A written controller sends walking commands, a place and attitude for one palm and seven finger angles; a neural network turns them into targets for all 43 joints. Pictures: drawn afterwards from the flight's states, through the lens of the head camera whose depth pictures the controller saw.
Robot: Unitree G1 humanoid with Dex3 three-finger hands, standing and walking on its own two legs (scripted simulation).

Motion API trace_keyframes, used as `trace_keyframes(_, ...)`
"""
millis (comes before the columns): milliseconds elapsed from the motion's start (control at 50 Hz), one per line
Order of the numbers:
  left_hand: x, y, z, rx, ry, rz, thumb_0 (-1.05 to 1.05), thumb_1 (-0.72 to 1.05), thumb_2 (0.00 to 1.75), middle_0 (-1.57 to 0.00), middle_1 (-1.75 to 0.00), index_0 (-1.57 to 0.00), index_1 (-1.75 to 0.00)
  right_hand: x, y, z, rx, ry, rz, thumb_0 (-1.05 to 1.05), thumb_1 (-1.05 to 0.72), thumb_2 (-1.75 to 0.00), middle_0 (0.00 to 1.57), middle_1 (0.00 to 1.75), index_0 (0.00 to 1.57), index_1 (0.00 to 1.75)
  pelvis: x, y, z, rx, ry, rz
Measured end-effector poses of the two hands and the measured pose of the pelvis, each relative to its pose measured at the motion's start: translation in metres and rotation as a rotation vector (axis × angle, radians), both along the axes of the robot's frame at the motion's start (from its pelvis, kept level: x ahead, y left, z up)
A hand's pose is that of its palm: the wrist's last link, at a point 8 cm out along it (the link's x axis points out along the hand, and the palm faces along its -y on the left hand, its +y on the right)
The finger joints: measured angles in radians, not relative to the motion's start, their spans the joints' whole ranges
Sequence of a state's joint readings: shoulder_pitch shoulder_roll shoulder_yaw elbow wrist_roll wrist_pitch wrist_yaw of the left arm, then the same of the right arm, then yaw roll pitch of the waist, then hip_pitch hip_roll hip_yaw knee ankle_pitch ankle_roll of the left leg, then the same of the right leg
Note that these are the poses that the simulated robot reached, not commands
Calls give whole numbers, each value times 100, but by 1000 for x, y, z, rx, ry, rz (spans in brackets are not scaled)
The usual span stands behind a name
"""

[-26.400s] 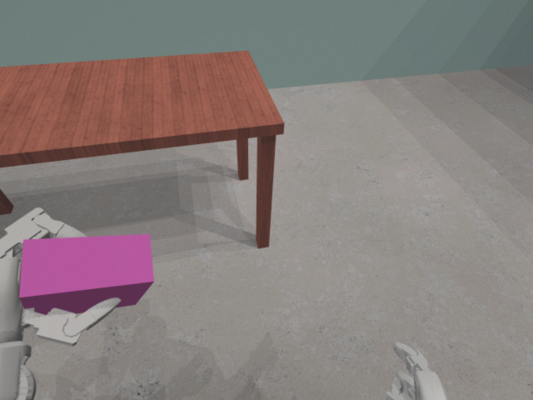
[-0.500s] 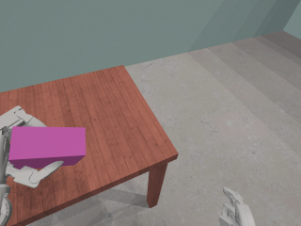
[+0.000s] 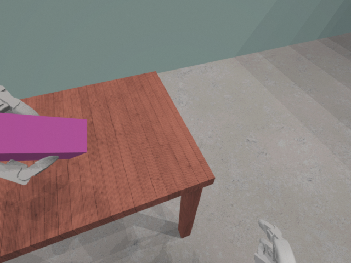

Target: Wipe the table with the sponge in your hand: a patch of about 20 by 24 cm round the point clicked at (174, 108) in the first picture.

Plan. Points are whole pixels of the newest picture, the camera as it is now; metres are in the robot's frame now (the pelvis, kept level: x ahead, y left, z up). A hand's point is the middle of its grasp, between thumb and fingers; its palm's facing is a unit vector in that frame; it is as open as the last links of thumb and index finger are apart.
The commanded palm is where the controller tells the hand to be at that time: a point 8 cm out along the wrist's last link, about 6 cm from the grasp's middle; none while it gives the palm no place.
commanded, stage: come to a stop and stand still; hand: left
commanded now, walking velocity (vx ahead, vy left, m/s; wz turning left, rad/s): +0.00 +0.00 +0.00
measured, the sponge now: (53, 140) +0.27 +0.24 +0.18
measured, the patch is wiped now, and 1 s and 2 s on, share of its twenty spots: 0.00 0.00 0.00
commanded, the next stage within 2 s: look again from close up in 1.44 s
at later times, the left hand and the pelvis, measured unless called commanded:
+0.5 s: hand out of the picture +0.24 +0.33 +0.19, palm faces +0.42 -0.82 -0.39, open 9.6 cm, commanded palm +0.17 +0.36 +0.18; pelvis +0.02 +0.07 +0.00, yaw +2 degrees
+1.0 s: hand out of the picture +0.20 +0.36 +0.17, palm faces +0.37 -0.81 -0.46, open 9.6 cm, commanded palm +0.13 +0.38 +0.18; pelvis -0.01 +0.10 +0.00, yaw +3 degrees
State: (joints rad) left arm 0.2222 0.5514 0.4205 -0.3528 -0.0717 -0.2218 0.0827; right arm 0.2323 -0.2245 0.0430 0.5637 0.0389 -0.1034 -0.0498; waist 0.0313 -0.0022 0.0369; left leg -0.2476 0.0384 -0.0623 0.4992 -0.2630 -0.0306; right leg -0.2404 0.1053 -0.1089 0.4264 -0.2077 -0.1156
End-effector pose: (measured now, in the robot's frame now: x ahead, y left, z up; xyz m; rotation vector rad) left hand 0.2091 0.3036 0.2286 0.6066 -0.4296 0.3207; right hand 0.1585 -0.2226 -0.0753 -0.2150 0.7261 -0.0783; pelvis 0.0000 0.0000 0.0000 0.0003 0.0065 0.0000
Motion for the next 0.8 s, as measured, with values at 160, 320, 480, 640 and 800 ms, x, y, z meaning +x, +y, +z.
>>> trace_keyframes(160, -8, 22, -40, -133, 131, 66, -1, -45, 104, -77, -137, -78, -137, -4, 11, -10, 58, 18, 1, 1, -91, -90, 20, 30, 21, 30, 12, 22, 2, -3, 34, -20)
trace_keyframes(320, -17, 42, -91, -227, 254, 81, -1, -45, 104, -78, -137, -79, -137, 6, 29, -3, -46, 92, 78, 1, -91, -90, 20, 30, 20, 30, 15, 40, 1, -6, 26, 30)
trace_keyframes(480, -10, 67, -31, -119, 1, 16, -1, -45, 104, -78, -137, -79, -137, 45, 60, 18, -56, -39, 108, 1, -91, -90, 20, 30, 21, 30, 18, 70, 1, -20, 25, 41)
trace_keyframes(640, -18, 103, -53, -146, 132, 57, -1, -45, 104, -78, -137, -79, -137, 50, 99, 18, 17, -55, 58, 1, -91, -90, 20, 30, 21, 30, 13, 95, 4, -7, 35, 26)
trace_keyframes(800, -37, 100, -72, -205, 171, 27, -1, -45, 104, -78, -137, -79, -137, 28, 121, 11, 2, 12, 138, 1, -91, -90, 20, 30, 21, 30, -1, 102, 1, -8, 29, 48)
